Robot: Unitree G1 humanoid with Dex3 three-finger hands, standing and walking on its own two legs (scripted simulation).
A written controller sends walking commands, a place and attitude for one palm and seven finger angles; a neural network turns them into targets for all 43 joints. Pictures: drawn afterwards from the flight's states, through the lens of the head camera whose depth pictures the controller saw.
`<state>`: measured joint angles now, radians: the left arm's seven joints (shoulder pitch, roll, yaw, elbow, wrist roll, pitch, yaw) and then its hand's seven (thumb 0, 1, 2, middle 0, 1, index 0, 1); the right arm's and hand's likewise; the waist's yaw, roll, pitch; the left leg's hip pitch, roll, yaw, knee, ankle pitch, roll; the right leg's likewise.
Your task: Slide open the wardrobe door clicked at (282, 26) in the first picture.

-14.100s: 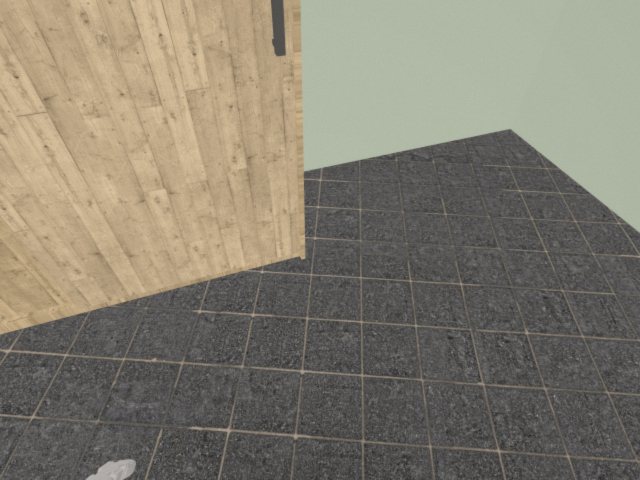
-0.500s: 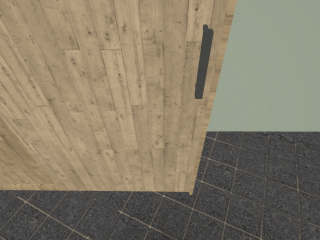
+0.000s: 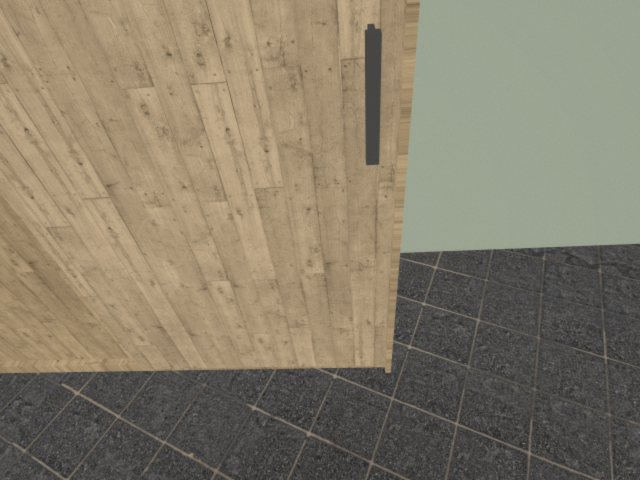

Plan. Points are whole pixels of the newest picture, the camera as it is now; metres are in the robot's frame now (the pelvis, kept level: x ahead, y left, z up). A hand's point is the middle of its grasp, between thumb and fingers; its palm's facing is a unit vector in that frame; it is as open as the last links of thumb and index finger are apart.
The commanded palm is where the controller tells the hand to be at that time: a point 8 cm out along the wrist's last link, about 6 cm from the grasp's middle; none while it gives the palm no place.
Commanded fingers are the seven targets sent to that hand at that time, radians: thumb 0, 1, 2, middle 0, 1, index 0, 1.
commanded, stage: look again from close up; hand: right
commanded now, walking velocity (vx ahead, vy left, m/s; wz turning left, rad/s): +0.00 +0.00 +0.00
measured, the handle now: (371, 98) +0.62 -0.06 +0.21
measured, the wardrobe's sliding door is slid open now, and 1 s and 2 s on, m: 0.00 0.00 0.00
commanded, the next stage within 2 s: none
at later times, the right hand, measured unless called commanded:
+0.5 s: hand out of the picture -0.04 -0.19 -0.15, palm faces -0.04 +0.98 -0.19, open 7.3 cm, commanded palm none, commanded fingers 0.00 -0.90 -0.90 0.20 0.30 0.20 0.30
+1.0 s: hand out of the picture -0.08 -0.15 -0.15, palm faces -0.02 +0.99 -0.14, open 7.4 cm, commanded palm none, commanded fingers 0.00 -0.90 -0.90 0.20 0.30 0.20 0.30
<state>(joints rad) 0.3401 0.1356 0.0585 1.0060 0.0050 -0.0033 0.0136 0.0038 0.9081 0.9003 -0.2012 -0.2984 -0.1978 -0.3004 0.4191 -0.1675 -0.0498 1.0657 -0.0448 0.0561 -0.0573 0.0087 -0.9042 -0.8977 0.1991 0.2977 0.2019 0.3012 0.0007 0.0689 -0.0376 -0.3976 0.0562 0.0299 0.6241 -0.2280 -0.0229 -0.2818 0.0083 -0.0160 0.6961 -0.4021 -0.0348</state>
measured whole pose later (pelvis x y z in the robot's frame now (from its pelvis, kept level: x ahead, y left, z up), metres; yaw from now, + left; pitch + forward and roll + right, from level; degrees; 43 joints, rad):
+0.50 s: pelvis -0.04 -0.03 +0.03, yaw +2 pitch +0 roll +0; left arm 0.35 0.13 0.01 1.11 0.01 -0.02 0.03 0.02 0.92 0.90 -0.20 -0.30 -0.20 -0.30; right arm 0.31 -0.15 0.00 1.07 -0.02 0.00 -0.04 0.01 -0.92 -0.90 0.20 0.30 0.20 0.30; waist 0.03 0.01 0.03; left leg -0.12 0.01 -0.01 0.41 -0.29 -0.01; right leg -0.25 0.07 -0.08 0.37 -0.14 -0.09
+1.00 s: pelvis -0.04 -0.01 +0.03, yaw +2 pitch +0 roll +0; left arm 0.27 0.15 -0.01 1.11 0.00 -0.01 0.03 0.01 0.93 0.90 -0.20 -0.30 -0.20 -0.30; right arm 0.37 -0.11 0.03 1.11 -0.02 -0.02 -0.04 0.01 -0.91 -0.90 0.20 0.30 0.20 0.30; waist 0.00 0.02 0.03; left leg -0.11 -0.01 0.00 0.39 -0.29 0.02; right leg -0.24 0.05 -0.07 0.38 -0.14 -0.07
